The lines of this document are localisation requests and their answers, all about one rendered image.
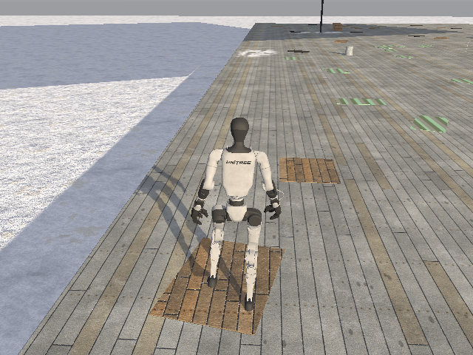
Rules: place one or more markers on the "robot left hand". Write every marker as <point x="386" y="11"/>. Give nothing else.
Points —
<point x="195" y="214"/>

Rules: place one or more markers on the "right robot upper arm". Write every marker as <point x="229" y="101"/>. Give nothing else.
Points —
<point x="264" y="167"/>

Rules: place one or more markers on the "robot right hand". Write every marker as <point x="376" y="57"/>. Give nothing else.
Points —
<point x="277" y="210"/>

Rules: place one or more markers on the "left robot upper arm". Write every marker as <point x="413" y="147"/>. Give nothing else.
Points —
<point x="210" y="170"/>

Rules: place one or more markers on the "left robot thigh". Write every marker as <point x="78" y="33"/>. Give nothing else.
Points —
<point x="219" y="214"/>

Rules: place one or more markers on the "humanoid robot head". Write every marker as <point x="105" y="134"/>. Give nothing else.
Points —
<point x="239" y="129"/>

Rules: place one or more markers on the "robot right forearm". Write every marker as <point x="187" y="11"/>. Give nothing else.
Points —
<point x="273" y="197"/>

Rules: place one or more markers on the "robot left forearm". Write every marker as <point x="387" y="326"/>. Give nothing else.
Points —
<point x="201" y="197"/>

